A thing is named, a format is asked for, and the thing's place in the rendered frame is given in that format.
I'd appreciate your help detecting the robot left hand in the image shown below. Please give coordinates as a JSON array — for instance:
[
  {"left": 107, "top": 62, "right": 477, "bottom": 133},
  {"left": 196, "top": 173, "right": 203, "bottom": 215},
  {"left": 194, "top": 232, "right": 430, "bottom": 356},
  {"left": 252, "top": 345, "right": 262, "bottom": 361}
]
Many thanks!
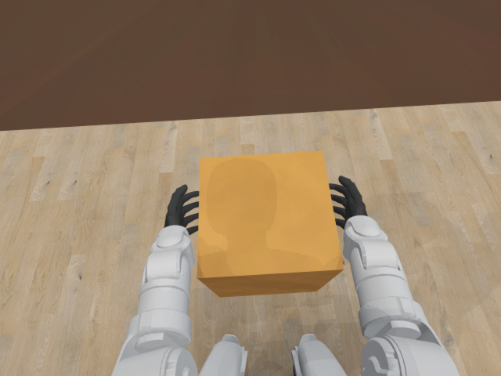
[{"left": 164, "top": 184, "right": 199, "bottom": 235}]

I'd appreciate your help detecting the left robot shin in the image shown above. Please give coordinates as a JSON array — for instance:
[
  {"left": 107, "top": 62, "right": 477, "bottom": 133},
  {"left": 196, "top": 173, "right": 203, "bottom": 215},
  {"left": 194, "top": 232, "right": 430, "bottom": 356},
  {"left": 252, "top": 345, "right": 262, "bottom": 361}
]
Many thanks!
[{"left": 213, "top": 334, "right": 239, "bottom": 348}]

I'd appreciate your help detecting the robot left upper arm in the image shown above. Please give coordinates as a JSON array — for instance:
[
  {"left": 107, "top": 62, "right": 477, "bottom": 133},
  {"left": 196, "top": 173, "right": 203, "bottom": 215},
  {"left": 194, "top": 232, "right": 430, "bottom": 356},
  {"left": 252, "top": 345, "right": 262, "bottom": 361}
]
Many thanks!
[{"left": 112, "top": 345, "right": 198, "bottom": 376}]

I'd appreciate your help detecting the robot right hand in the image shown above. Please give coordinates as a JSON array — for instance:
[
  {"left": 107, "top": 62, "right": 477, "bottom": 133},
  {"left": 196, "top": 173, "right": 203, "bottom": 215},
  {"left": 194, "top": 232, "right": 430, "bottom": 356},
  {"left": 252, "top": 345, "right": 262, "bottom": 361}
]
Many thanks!
[{"left": 329, "top": 175, "right": 368, "bottom": 230}]

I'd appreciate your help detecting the carton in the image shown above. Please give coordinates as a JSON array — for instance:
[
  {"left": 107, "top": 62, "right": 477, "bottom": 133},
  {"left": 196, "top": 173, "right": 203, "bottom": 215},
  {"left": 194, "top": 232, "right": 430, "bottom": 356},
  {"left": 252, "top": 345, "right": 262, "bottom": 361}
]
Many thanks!
[{"left": 197, "top": 150, "right": 344, "bottom": 298}]

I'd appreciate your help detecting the robot left forearm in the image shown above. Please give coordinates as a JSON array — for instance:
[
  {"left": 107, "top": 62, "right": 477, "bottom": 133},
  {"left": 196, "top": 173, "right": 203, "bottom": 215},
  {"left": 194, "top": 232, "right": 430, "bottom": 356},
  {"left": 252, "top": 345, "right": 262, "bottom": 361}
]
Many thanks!
[{"left": 111, "top": 225, "right": 195, "bottom": 376}]

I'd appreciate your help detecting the robot right forearm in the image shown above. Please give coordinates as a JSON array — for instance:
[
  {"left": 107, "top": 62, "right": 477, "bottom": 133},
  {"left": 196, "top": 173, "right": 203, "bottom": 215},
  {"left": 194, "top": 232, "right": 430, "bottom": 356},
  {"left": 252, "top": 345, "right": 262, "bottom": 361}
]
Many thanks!
[{"left": 343, "top": 215, "right": 460, "bottom": 376}]

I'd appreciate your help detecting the right robot thigh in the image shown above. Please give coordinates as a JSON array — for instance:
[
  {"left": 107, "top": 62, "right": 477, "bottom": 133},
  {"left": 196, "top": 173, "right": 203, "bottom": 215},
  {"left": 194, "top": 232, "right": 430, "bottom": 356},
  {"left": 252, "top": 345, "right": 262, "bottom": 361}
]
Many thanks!
[{"left": 291, "top": 340, "right": 347, "bottom": 376}]

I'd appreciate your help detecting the robot right upper arm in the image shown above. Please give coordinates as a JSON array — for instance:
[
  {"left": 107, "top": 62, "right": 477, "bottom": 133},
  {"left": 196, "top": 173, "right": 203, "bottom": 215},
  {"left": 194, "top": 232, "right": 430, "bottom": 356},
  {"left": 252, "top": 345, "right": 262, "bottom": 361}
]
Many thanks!
[{"left": 361, "top": 334, "right": 459, "bottom": 376}]

